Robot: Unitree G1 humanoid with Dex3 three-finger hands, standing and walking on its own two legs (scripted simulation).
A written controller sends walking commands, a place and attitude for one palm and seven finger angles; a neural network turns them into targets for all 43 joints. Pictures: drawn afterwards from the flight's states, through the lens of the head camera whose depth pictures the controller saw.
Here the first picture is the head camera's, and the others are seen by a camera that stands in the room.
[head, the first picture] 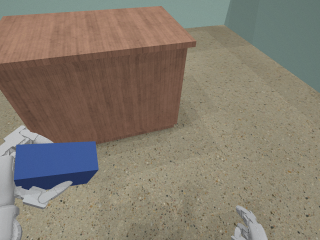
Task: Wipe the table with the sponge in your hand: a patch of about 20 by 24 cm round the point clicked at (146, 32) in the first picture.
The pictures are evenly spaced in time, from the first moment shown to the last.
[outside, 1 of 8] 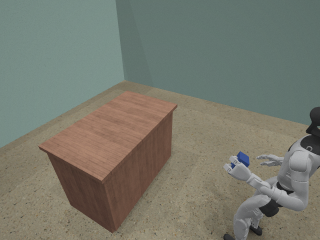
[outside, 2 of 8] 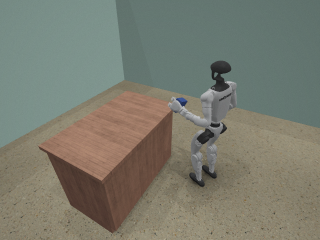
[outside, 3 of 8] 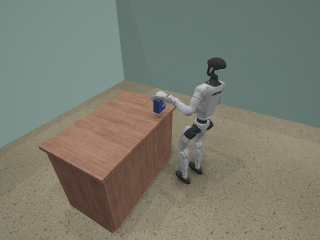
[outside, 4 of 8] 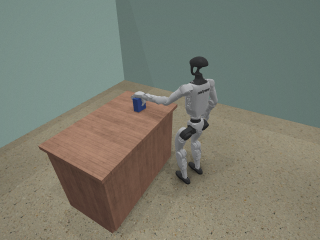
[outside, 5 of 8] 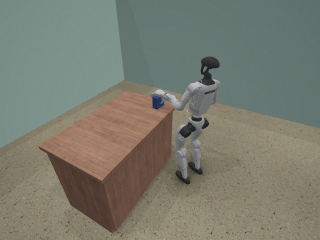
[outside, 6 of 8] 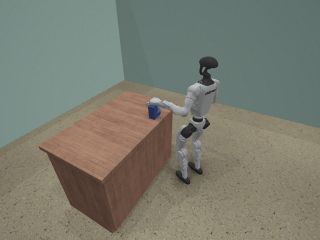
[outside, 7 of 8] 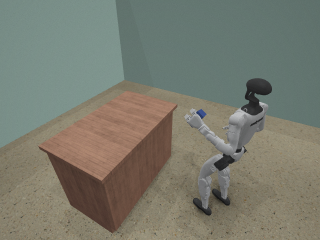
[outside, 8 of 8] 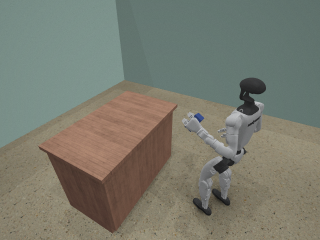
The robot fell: no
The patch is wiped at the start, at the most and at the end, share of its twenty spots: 0.00 1.00 1.00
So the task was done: yes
